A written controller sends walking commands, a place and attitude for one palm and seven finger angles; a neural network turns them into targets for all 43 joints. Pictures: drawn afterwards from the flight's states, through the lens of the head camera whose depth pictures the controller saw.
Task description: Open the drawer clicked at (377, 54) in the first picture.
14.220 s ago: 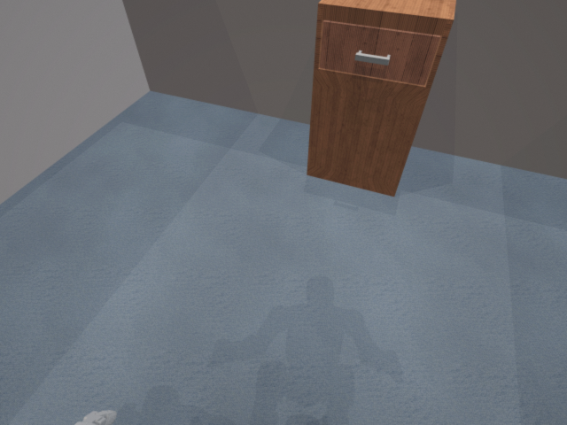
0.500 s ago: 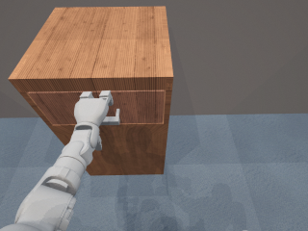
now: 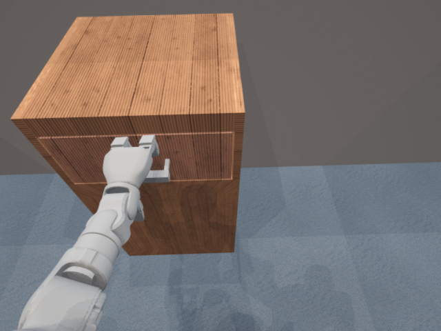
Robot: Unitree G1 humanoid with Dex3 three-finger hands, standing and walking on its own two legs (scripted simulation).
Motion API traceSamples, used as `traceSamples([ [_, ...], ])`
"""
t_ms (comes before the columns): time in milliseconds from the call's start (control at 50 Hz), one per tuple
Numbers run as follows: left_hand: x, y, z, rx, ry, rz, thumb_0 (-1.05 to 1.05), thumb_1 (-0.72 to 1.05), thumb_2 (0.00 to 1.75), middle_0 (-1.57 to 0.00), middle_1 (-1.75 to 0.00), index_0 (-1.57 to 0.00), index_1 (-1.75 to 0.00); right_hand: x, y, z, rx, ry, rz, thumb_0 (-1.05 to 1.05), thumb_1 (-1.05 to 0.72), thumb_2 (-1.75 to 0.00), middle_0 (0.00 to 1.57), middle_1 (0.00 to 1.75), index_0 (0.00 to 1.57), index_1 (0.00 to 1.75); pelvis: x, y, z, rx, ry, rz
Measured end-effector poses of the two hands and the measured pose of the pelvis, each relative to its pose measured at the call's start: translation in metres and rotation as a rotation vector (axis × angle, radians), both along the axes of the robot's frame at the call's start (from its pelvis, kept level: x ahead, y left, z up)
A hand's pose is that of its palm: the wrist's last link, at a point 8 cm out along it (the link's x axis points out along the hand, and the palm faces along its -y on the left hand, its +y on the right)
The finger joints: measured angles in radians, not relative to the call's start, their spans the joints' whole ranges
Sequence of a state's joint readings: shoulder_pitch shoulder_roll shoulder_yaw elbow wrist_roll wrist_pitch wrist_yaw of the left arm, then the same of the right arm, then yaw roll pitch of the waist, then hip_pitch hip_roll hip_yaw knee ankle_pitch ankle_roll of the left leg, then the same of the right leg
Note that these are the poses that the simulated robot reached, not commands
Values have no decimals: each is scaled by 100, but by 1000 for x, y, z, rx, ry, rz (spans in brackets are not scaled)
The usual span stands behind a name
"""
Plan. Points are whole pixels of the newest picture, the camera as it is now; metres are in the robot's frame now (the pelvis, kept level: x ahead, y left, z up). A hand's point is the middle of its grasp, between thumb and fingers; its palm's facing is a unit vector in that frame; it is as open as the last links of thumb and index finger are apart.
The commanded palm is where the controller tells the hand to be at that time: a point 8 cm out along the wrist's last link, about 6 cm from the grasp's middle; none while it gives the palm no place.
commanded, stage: move the hooked fingers above the handle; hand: left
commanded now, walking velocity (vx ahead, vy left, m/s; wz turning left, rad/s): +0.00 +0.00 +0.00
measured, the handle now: (143, 170) +0.48 +0.20 -0.05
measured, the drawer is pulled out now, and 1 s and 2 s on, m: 0.00 0.00 0.00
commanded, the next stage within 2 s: lower the fingers behind the handle in 0.16 s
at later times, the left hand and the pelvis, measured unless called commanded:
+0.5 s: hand (138, 182) +0.42 +0.19 -0.01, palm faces -0.03 -0.05 -1.00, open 13.8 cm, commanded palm +0.39 +0.19 +0.05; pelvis +0.00 +0.00 -0.01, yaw +0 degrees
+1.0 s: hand (142, 190) +0.42 +0.19 -0.04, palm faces -0.05 -0.05 -1.00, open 13.8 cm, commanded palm +0.40 +0.19 +0.01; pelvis -0.01 +0.00 -0.02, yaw +0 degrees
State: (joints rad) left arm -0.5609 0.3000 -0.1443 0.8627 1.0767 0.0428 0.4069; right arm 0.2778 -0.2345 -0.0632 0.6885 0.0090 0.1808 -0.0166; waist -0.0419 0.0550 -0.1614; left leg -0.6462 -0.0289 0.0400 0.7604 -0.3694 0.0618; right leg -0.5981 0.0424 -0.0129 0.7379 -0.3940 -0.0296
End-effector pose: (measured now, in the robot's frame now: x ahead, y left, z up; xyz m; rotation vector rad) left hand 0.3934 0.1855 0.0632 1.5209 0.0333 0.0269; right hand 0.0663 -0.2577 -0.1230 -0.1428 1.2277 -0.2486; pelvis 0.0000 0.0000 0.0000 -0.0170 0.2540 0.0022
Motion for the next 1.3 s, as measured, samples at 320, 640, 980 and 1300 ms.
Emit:
traceSamples([
  [320,4,5,-7,-13,32,-27,0,-49,30,-32,-120,-32,-120,-1,-7,3,-34,-3,1,1,-91,-90,20,30,20,30,0,-1,-2,-4,20,3],
  [640,3,2,-28,-4,42,1,0,-49,30,-32,-120,-32,-120,-12,2,-9,-5,26,-15,1,-91,-90,20,30,20,30,-1,1,-9,-6,48,-5],
  [980,6,3,-51,8,43,16,0,-49,30,-31,-120,-32,-120,-24,-3,-18,-31,50,-18,1,-91,-90,20,30,20,30,-7,1,-21,-14,92,-2],
  [1300,9,-1,-76,8,33,11,0,-49,30,-32,-120,-32,-120,-40,0,-32,-32,99,-24,1,-91,-90,20,30,20,30,-10,3,-35,-21,136,-4],
])
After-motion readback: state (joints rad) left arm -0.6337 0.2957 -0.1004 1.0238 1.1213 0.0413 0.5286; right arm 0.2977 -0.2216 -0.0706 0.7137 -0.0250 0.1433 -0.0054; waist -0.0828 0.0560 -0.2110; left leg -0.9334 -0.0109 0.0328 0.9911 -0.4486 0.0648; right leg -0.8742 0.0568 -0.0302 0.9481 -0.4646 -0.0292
